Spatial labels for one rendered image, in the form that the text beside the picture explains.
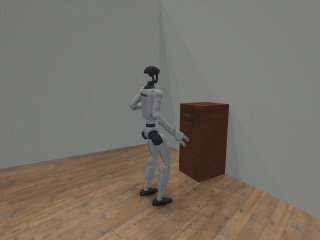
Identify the right robot hand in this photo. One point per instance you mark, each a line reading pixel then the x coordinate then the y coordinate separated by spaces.
pixel 179 136

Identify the robot left foot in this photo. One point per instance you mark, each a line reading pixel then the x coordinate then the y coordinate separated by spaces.
pixel 150 191

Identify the robot right shin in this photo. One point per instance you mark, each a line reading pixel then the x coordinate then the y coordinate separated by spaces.
pixel 162 181

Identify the drawer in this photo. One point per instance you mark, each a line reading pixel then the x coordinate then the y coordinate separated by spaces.
pixel 190 111

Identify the cabinet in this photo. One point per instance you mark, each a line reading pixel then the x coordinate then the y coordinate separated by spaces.
pixel 204 155

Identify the right robot forearm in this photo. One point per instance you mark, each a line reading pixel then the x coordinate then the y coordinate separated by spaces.
pixel 164 124

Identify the right robot upper arm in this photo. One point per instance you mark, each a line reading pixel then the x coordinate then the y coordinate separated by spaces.
pixel 157 97

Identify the left robot upper arm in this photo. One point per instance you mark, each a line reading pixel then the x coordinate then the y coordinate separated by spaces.
pixel 137 99

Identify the handle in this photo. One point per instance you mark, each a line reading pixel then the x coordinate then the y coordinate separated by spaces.
pixel 187 115

